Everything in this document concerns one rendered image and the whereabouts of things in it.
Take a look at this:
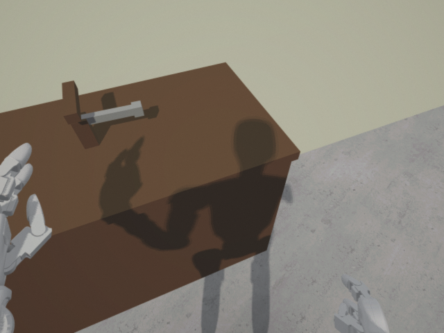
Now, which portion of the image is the left robot forearm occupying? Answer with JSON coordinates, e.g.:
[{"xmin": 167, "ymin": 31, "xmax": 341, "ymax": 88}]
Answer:
[{"xmin": 0, "ymin": 286, "xmax": 15, "ymax": 333}]

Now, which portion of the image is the counter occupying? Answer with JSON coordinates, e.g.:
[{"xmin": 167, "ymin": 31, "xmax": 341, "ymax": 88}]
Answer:
[{"xmin": 0, "ymin": 62, "xmax": 300, "ymax": 333}]

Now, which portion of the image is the robot right hand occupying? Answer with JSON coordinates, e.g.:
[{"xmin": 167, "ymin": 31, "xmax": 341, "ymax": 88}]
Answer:
[{"xmin": 334, "ymin": 274, "xmax": 390, "ymax": 333}]

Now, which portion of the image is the robot left hand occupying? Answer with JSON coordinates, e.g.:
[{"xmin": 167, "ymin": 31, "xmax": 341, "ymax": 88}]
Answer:
[{"xmin": 0, "ymin": 143, "xmax": 52, "ymax": 286}]

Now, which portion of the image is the tap lever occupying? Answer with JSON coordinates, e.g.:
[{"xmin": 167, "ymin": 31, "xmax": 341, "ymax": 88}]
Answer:
[{"xmin": 81, "ymin": 101, "xmax": 144, "ymax": 125}]

